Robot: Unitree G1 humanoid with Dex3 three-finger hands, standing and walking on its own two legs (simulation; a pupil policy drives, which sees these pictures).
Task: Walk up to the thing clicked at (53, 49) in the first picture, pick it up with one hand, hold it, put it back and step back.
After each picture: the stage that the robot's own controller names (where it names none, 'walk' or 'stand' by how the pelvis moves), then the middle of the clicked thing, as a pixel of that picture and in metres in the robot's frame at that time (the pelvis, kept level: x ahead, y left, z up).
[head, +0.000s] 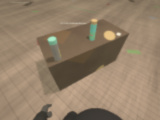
stand; (55, 50) +0.56 +0.38 -0.02
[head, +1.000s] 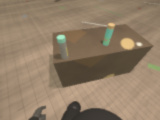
rise first; (63, 48) +0.57 +0.34 -0.01
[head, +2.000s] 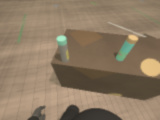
stand; (63, 50) +0.50 +0.29 +0.01
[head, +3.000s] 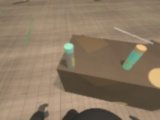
stand; (70, 57) +0.48 +0.22 -0.01
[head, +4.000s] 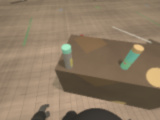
stand; (67, 58) +0.47 +0.23 -0.02
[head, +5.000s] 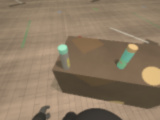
stand; (64, 58) +0.47 +0.26 -0.02
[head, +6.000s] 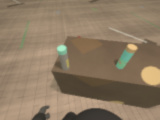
stand; (64, 59) +0.46 +0.26 -0.02
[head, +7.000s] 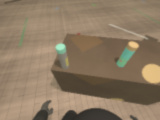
rise first; (63, 57) +0.46 +0.26 -0.02
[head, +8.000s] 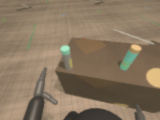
rise first; (67, 59) +0.47 +0.26 -0.01
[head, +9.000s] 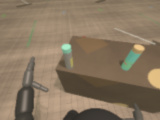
go down; (68, 57) +0.47 +0.25 -0.01
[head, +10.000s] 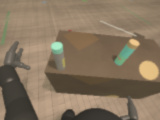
go down; (59, 58) +0.43 +0.24 +0.02
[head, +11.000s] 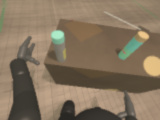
close in; (60, 48) +0.46 +0.23 +0.04
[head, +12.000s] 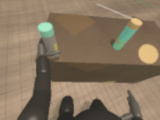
close; (50, 43) +0.48 +0.25 +0.07
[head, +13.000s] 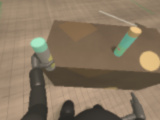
lift; (45, 57) +0.39 +0.29 +0.06
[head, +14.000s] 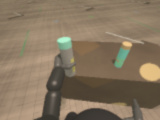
lift; (67, 58) +0.34 +0.16 +0.17
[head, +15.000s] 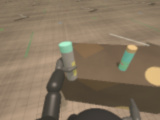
hold; (69, 62) +0.33 +0.16 +0.15
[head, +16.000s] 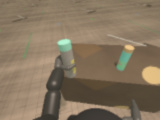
hold; (68, 60) +0.34 +0.17 +0.17
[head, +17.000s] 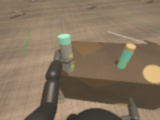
crouch; (67, 54) +0.38 +0.18 +0.16
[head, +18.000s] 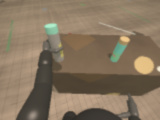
lower; (55, 44) +0.47 +0.23 +0.15
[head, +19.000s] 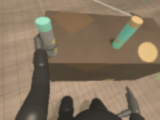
lower; (48, 40) +0.50 +0.25 +0.07
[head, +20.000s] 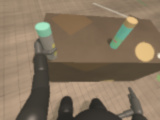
lower; (48, 44) +0.48 +0.25 +0.07
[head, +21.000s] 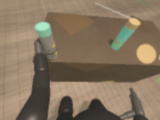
lower; (48, 44) +0.47 +0.26 +0.07
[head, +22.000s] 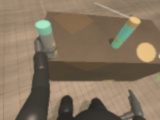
lower; (48, 42) +0.48 +0.25 +0.07
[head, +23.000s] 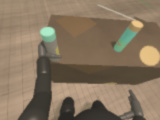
open; (52, 47) +0.46 +0.25 +0.06
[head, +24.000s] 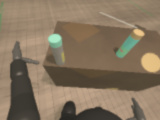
sink last; (58, 52) +0.44 +0.24 +0.05
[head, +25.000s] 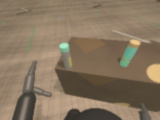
stand; (66, 57) +0.47 +0.26 +0.03
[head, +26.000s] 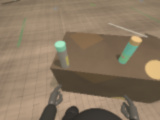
stand; (63, 56) +0.45 +0.25 +0.03
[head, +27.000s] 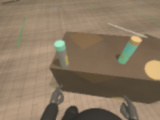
stand; (62, 55) +0.45 +0.26 +0.03
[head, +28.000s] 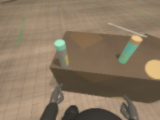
stand; (62, 55) +0.45 +0.25 +0.04
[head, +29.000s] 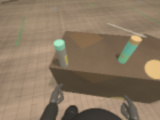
stand; (62, 55) +0.45 +0.26 +0.04
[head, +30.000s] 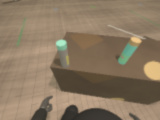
stand; (63, 55) +0.46 +0.25 +0.03
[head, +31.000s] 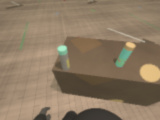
walk; (64, 59) +0.47 +0.26 -0.01
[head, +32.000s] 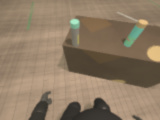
walk; (75, 34) +0.67 +0.18 +0.01
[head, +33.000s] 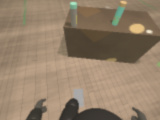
walk; (73, 15) +0.97 +0.30 +0.01
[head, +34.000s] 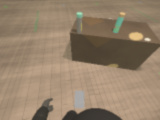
stand; (79, 23) +1.07 +0.24 -0.01
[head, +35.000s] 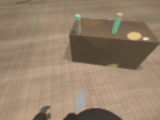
stand; (78, 25) +1.07 +0.25 -0.02
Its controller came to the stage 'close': yes
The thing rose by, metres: 0.21
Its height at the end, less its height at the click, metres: +0.00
